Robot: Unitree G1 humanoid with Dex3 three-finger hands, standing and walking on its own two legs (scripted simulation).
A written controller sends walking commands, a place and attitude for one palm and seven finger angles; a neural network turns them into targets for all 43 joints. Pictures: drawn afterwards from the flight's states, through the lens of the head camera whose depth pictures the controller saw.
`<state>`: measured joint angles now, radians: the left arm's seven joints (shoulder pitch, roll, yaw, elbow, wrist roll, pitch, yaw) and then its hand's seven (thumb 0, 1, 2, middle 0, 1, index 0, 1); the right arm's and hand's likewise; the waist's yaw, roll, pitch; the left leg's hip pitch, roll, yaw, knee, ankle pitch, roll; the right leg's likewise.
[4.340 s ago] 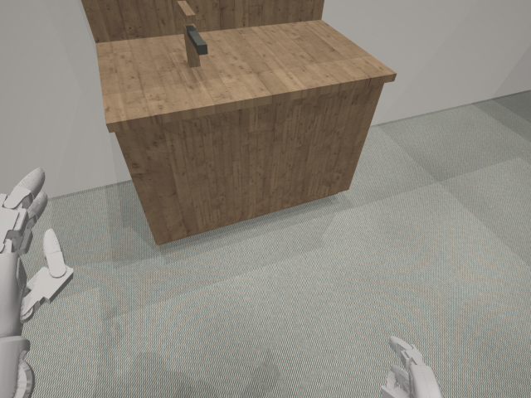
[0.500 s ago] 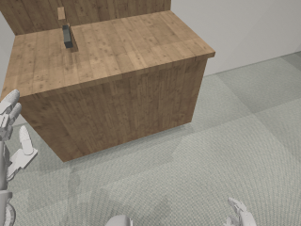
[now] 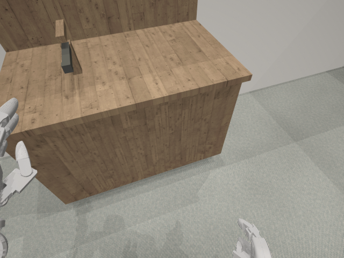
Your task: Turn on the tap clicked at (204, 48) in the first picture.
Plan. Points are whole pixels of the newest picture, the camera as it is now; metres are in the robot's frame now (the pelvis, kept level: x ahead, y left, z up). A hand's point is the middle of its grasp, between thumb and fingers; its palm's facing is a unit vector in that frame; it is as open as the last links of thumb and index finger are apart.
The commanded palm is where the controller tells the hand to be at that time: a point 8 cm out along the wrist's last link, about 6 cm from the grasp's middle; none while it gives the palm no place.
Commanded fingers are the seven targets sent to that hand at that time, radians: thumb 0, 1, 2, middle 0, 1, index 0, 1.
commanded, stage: take the last steps up to it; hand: left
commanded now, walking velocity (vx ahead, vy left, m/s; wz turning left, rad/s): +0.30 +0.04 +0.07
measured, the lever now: (67, 67) +0.64 +0.39 +0.08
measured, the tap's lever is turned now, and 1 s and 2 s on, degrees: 0 0 0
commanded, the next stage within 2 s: come to a stop and stand still in 1.00 s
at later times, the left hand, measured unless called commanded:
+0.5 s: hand (53, 112) +0.34 +0.26 +0.19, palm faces +0.42 -0.82 -0.38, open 7.4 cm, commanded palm +0.27 +0.29 +0.18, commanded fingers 0.00 0.90 0.90 -0.20 -0.30 -0.20 -0.30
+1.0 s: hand (88, 95) +0.39 +0.21 +0.18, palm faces +0.40 -0.80 -0.44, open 7.4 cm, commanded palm +0.34 +0.26 +0.18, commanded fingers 0.00 0.90 0.90 -0.20 -0.30 -0.20 -0.30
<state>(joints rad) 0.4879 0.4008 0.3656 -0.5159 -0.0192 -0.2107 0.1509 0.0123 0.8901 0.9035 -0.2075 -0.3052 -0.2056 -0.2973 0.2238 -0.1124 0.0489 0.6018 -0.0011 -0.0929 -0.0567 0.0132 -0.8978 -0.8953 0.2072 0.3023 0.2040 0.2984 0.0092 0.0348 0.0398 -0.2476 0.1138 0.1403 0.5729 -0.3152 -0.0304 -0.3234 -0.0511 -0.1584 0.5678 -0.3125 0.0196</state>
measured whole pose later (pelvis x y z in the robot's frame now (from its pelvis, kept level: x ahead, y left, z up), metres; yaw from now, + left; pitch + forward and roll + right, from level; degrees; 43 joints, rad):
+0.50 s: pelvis +0.11 +0.01 +0.00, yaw +1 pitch +0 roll +0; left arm 0.41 0.39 0.38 -0.53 -0.03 -0.21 0.17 0.01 0.89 0.90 -0.21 -0.31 -0.21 -0.30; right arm 0.17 -0.16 -0.01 0.59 0.00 -0.08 -0.06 0.01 -0.90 -0.90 0.20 0.30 0.20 0.30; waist -0.01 -0.03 0.05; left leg -0.30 0.07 0.17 0.54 -0.24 0.03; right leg -0.44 -0.06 -0.07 1.08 -0.47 0.02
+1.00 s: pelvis +0.19 -0.03 +0.01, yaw +3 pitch +0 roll +2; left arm 0.51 0.37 0.36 -0.56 -0.03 -0.22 0.16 0.01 0.89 0.90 -0.21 -0.31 -0.21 -0.30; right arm 0.20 -0.25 -0.03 0.60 0.00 -0.04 -0.08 0.02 -0.90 -0.90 0.20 0.30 0.20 0.30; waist -0.01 -0.02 0.07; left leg -0.41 0.06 0.12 0.74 -0.32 -0.02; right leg -0.24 -0.06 -0.18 0.50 -0.26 -0.05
